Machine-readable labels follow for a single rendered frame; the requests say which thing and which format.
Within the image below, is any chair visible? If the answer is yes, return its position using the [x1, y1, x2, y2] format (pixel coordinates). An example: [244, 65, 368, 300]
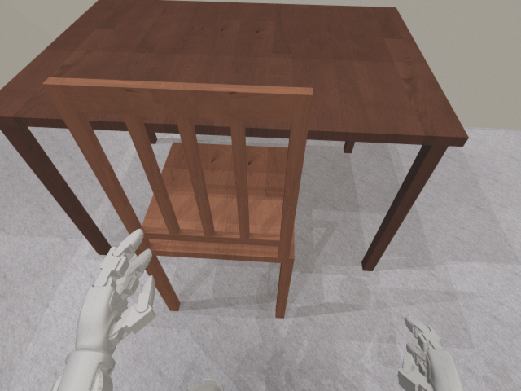
[43, 77, 313, 319]

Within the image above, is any table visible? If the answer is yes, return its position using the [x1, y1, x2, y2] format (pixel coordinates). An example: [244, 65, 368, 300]
[0, 0, 469, 271]

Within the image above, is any robot left forearm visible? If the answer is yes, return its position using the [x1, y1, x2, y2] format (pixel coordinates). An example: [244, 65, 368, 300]
[51, 349, 116, 391]

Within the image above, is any right robot hand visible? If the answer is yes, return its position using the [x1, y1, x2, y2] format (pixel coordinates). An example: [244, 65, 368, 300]
[398, 316, 464, 391]

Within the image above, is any robot left shin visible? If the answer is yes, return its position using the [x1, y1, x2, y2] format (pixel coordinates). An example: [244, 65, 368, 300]
[201, 379, 218, 386]

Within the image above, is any left robot hand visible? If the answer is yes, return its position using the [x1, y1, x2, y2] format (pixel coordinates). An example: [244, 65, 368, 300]
[75, 229, 155, 356]

